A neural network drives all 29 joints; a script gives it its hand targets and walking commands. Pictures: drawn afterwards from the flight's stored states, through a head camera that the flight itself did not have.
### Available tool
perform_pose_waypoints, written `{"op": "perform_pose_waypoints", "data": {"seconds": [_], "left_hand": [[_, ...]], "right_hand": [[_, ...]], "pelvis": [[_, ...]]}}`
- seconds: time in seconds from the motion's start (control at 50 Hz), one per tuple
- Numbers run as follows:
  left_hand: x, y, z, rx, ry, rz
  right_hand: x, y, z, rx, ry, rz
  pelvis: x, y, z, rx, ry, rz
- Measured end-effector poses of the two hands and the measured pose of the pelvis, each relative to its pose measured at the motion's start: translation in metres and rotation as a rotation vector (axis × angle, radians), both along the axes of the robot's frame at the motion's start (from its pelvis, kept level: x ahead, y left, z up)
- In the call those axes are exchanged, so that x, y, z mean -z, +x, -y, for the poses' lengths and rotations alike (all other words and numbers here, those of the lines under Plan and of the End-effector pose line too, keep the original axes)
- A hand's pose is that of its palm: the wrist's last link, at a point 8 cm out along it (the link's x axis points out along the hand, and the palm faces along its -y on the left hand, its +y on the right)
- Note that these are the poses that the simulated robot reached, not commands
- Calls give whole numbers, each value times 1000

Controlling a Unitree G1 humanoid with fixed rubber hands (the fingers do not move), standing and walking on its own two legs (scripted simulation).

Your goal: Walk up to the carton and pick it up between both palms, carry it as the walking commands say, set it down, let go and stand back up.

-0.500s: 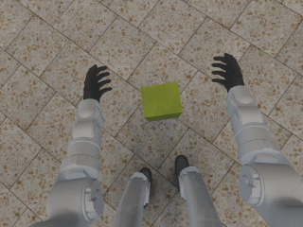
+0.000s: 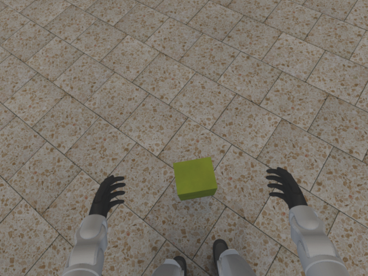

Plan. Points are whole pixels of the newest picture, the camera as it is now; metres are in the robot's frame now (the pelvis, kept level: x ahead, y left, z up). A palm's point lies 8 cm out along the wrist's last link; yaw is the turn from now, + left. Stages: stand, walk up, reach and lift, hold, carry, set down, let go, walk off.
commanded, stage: let go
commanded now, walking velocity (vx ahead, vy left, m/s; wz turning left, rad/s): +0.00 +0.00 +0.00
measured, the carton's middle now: (194, 180) +0.44 +0.01 -0.64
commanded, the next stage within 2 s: stand in 0.78 s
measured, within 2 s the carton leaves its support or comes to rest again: neither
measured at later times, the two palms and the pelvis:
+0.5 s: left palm (78, 253) +0.18 +0.23 -0.03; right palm (330, 246) +0.19 -0.23 -0.04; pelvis +0.02 +0.00 +0.03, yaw +1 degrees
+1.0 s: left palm out of the picture +0.14 +0.28 -0.06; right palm (353, 269) +0.15 -0.27 -0.06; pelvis +0.02 +0.00 +0.02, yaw +1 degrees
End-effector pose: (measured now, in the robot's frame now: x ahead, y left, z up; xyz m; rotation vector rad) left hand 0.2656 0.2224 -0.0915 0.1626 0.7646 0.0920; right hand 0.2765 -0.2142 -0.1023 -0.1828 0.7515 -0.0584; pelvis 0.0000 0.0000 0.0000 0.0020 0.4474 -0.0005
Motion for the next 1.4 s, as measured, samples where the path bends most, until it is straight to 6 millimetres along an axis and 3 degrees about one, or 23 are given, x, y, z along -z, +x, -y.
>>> {"op": "perform_pose_waypoints", "data": {"seconds": [0.18,0.26,0.5,0.78,0.94,1.04,1.4], "left_hand": [[-36,-58,-7,5,-1,-22],[-47,-76,-10,-1,-4,-21],[-57,-81,-10,9,-4,-16],[-53,-94,-12,-19,16,-54],[-35,-117,-48,-97,116,-99],[-30,-127,-59,-113,145,-136],[-17,-147,-55,-122,143,-233]], "right_hand": [[-36,-54,9,19,9,-24],[-51,-70,14,12,-2,-26],[-65,-86,20,-12,-5,-46],[-61,-101,21,5,-14,-66],[-51,-117,53,66,-124,-78],[-45,-129,63,90,-153,-122],[-28,-153,61,102,-148,-239]], "pelvis": [[-22,19,-2,-1,-9,220],[-29,24,-1,-9,-11,320],[-31,24,3,-27,-12,492],[-28,15,4,-24,-13,544],[-24,17,1,-29,-9,494],[-24,20,0,-28,-7,484],[-27,20,-1,-30,-1,490]]}}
